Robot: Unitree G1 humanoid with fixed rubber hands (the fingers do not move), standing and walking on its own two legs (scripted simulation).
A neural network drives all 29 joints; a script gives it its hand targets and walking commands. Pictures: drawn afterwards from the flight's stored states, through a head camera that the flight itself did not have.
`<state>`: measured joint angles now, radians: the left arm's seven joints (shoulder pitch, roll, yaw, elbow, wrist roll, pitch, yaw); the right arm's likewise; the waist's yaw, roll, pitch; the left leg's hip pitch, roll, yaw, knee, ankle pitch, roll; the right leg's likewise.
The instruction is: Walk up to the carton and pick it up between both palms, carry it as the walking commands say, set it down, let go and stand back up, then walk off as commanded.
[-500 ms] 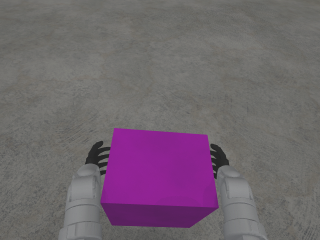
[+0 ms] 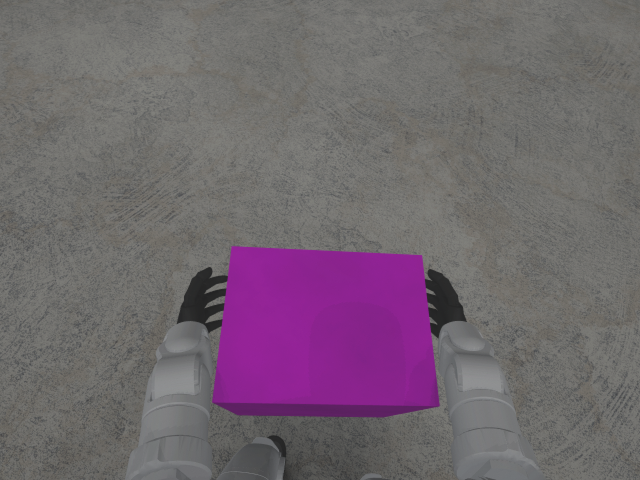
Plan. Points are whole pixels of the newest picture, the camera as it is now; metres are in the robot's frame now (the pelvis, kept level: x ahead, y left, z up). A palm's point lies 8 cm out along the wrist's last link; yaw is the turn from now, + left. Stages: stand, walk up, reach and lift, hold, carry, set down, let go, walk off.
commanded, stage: set down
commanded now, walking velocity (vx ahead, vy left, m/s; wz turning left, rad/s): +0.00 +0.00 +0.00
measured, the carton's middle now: (318, 344) +0.30 +0.03 -0.13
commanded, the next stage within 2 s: none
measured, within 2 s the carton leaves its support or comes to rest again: neither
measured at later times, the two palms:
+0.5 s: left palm (209, 325) +0.31 +0.20 -0.13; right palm (428, 323) +0.35 -0.13 -0.12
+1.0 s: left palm (218, 329) +0.33 +0.21 -0.22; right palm (409, 329) +0.38 -0.13 -0.22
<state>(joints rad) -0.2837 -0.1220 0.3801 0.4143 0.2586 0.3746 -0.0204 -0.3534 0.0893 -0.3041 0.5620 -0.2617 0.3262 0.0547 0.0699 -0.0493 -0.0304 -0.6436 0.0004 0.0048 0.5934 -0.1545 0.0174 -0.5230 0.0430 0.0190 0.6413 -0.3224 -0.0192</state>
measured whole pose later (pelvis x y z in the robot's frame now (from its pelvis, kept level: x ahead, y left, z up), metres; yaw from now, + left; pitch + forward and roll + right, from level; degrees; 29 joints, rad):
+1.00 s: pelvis -0.04 -0.01 -0.14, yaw -2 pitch +41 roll -2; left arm -0.63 -0.04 0.46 0.55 0.22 0.33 -0.01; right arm -0.69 0.02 -0.34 0.68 -0.15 0.30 -0.01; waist 0.08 -0.06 -0.29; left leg -1.67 0.02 -0.02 1.26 -0.31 0.00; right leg -1.55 0.07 -0.02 1.36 -0.52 -0.03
